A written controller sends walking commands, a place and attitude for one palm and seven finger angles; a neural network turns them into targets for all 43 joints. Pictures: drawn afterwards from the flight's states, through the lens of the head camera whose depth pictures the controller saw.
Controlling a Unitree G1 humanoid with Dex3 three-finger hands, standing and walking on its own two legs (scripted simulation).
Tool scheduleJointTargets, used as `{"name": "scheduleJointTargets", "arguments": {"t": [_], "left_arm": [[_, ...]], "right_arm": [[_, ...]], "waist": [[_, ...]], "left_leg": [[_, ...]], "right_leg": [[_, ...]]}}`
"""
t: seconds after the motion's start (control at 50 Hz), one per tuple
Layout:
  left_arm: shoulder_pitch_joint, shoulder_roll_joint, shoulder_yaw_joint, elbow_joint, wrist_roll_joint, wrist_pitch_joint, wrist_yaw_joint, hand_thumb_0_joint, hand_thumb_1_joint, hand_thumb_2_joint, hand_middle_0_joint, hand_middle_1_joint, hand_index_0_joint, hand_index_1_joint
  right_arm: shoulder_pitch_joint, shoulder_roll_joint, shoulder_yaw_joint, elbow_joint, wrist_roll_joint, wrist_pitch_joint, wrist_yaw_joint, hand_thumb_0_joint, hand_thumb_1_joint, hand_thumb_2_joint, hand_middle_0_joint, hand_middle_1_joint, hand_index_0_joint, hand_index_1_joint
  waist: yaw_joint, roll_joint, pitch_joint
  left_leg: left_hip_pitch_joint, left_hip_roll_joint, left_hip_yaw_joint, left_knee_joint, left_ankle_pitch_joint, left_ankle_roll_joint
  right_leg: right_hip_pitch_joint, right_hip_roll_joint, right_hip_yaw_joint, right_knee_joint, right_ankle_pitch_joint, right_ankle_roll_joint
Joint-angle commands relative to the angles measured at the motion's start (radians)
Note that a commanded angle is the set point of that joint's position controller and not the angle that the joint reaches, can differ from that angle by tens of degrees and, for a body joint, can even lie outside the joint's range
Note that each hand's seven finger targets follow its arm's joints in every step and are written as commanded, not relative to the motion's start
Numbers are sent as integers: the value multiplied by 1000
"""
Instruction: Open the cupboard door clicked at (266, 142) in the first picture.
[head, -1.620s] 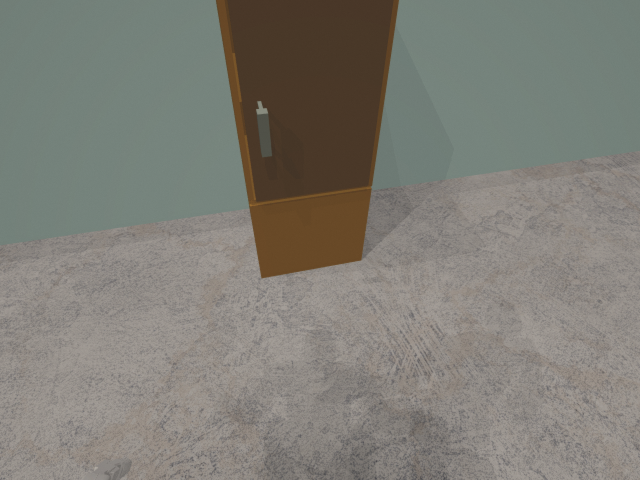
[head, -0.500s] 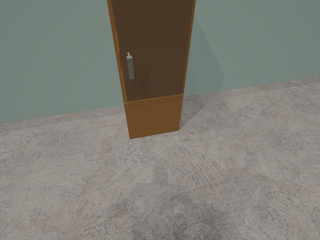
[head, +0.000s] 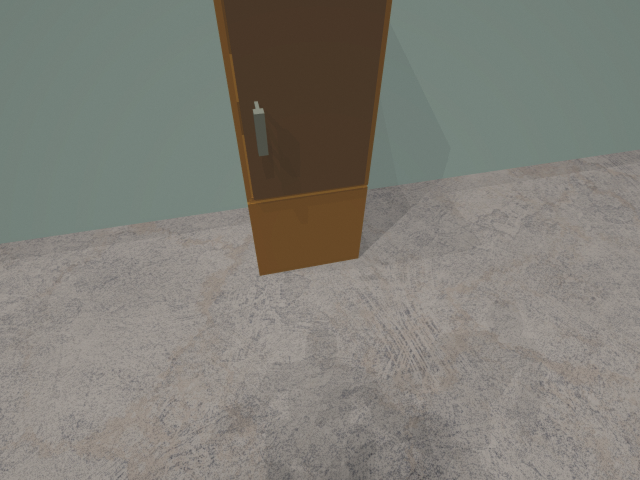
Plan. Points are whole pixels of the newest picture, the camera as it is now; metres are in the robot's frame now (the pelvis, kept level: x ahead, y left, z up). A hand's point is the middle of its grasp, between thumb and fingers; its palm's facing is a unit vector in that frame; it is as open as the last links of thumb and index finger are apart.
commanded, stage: walk to a spot facing it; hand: left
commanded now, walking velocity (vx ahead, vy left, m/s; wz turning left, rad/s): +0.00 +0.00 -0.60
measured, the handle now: (259, 128) +0.96 +0.22 -0.08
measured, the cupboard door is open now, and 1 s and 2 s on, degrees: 0 0 0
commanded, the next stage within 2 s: turn to face it in 1.38 s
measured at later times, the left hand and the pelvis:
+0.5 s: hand out of the picture +0.04 +0.16 -0.17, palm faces -0.16 -0.95 -0.26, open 7.4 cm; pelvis -0.03 -0.03 -0.01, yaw -13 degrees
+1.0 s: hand (222, 465) +0.18 +0.16 -0.17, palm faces -0.44 -0.87 -0.21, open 7.4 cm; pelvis +0.02 +0.00 +0.00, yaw -31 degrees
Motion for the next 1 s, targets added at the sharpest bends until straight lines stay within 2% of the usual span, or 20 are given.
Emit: {"name": "scheduleJointTargets", "arguments": {"t": [0.0, 0.16, 0.24, 0.28, 0.3, 0.32, 0.34, 0.36, 0.4, 0.44, 0.62, 0.68, 0.7, 0.72, 0.74, 0.76, 0.78, 0.8, 0.86, 0.98], "left_arm": [[6, 100, 29, -65, -3, 13, 15, 0, 900, 900, -200, -300, -200, -300], [47, 85, 57, -156, 5, 40, -1, 0, 900, 900, -200, -300, -200, -300], [114, 30, 70, -175, 4, 49, -11, 0, 900, 900, -200, -300, -200, -300], [172, 28, 79, -172, 5, 43, -13, 0, 900, 900, -200, -300, -200, -300], [199, 68, 91, -172, 13, 31, -10, 0, 900, 900, -200, -300, -200, -300], [206, 174, 113, -184, 25, 18, 5, 0, 900, 900, -200, -300, -200, -300], [241, 169, 112, -185, 6, 22, 17, 0, 900, 900, -200, -300, -200, -300], [188, 145, 113, -193, 6, 23, 24, 0, 900, 900, -200, -300, -200, -300], [102, 95, 103, -223, 3, 21, 18, 0, 900, 900, -200, -300, -200, -300], [97, 76, 102, -234, 4, 17, 17, 0, 900, 900, -200, -300, -200, -300], [164, 80, 117, -222, 13, 8, 5, 0, 900, 900, -200, -300, -200, -300], [114, 86, 121, -240, 14, 13, 1, 0, 900, 900, -200, -300, -200, -300], [74, 89, 123, -248, 10, 17, -2, 0, 900, 900, -200, -300, -200, -300], [52, 53, 117, -264, 5, 17, -6, 0, 900, 900, -200, -300, -200, -300], [48, -15, 105, -281, -4, 16, -18, 0, 900, 900, -200, -300, -200, -300], [7, -16, 112, -311, -2, 5, -25, 0, 900, 900, -200, -300, -200, -300], [-16, 17, 124, -321, 11, 3, -34, 0, 900, 900, -200, -300, -200, -300], [21, 26, 133, -292, 23, 8, -44, 0, 900, 900, -200, -300, -200, -300], [76, -26, 121, -241, 25, 22, -62, 0, 900, 900, -200, -300, -200, -300], [-30, -78, 92, -261, 23, 23, -65, 0, 900, 900, -200, -300, -200, -300]], "right_arm": [[31, -86, -28, -66, -3, -3, -18, 0, -900, -900, 200, 300, 200, 300], [40, -118, -76, -161, -5, 19, -28, 0, -900, -900, 200, 300, 200, 300], [-14, -118, -94, -203, -7, 14, -24, 0, -900, -900, 200, 300, 200, 300], [-40, -107, -100, -223, -8, 17, -23, 0, -900, -900, 200, 300, 200, 300], [-30, -75, -99, -231, -6, 25, -21, 0, -900, -900, 200, 300, 200, 300], [-7, 17, -84, -263, -1, 30, -17, 0, -900, -900, 200, 300, 200, 300], [-55, -15, -85, -269, -3, 39, -22, 0, -900, -900, 200, 300, 200, 300], [-41, -22, -91, -263, -2, 44, -21, 0, -900, -900, 200, 300, 200, 300], [-9, -15, -93, -243, -5, 36, -14, 0, -900, -900, 200, 300, 200, 300], [14, 2, -91, -232, -7, 36, -13, 0, -900, -900, 200, 300, 200, 300], [-4, 16, -85, -273, -9, 12, -8, 0, -900, -900, 200, 300, 200, 300], [96, 23, -86, -249, 2, -5, -11, 0, -900, -900, 200, 300, 200, 300], [181, 17, -88, -223, 4, -10, -16, 0, -900, -900, 200, 300, 200, 300], [260, -20, -97, -202, 4, -18, -29, 0, -900, -900, 200, 300, 200, 300], [295, -110, -114, -195, -8, -23, -40, 0, -900, -900, 200, 300, 200, 300], [238, -162, -120, -228, -1, -23, -40, 0, -900, -900, 200, 300, 200, 300], [183, -131, -105, -255, -8, -28, -37, 0, -900, -900, 200, 300, 200, 300], [132, -78, -87, -259, -13, -33, -28, 0, -900, -900, 200, 300, 200, 300], [131, -12, -62, -245, -10, -53, -31, 0, -900, -900, 200, 300, 200, 300], [344, 25, -45, -163, -10, -76, -40, 0, -900, -900, 200, 300, 200, 300]], "waist": [[-11, -6, -29], [-6, 58, -34], [31, 187, -38], [61, 139, -44], [73, -26, -37], [62, -345, -29], [93, -283, -26], [58, -290, 11], [13, -136, 4], [6, -111, -54], [47, -164, -81], [12, -181, -91], [-33, -176, -101], [-73, -89, -123], [-99, 188, -94], [-82, 293, -13], [-58, 177, 69], [-10, 113, 85], [23, 116, 113], [-31, 134, 135]], "left_leg": [[15, 118, -30, 6, 101, 16], [-29, 212, -37, 43, 3, 59], [-92, 324, -57, 23, 87, 137], [-142, 301, 12, 160, 107, 108], [-228, 200, 96, 375, -1, 35], [-442, 25, 151, 644, -367, -43], [-406, 11, -11, 756, -399, -31], [-418, 36, -44, 796, -336, -24], [-407, 58, -46, 795, -217, -29], [-356, 42, -22, 738, -182, -39], [-289, 3, -1, 413, -258, -34], [-57, -43, 16, 178, -256, 3], [95, -53, 30, 55, -180, 17], [305, 11, -14, -57, -165, 41], [412, 258, -283, -203, -393, 88], [286, 471, -465, -251, -516, 129], [130, 487, -466, -278, -513, 177], [51, 401, -353, -267, -468, 147], [-21, 265, -105, -235, -255, 81], [187, 279, 30, -143, 250, 94]], "right_leg": [[-68, -109, 123, -2, 168, -17], [-200, -31, 117, 211, 121, -10], [-189, 3, 7, 419, -193, 13], [-112, -22, 20, 312, -141, 5], [-49, -86, 155, 137, 70, -29], [-10, -328, 568, -46, 241, -119], [-90, -329, 635, -121, 209, -152], [-122, -295, 601, -146, 100, -146], [-114, -223, 483, -87, 56, -168], [-92, -177, 419, -69, 66, -154], [-55, -138, 530, -171, -339, -179], [-184, -95, 522, -160, -316, -151], [-273, -56, 477, -126, -348, -110], [-427, 8, 399, -17, -362, -57], [-641, 120, 231, 251, -392, -9], [-726, 64, 106, 456, -326, 17], [-695, 3, 102, 570, -258, 29], [-644, -1, 90, 645, -163, 33], [-609, -8, 36, 817, -17, 40], [-756, -65, -34, 813, 21, 47]]}}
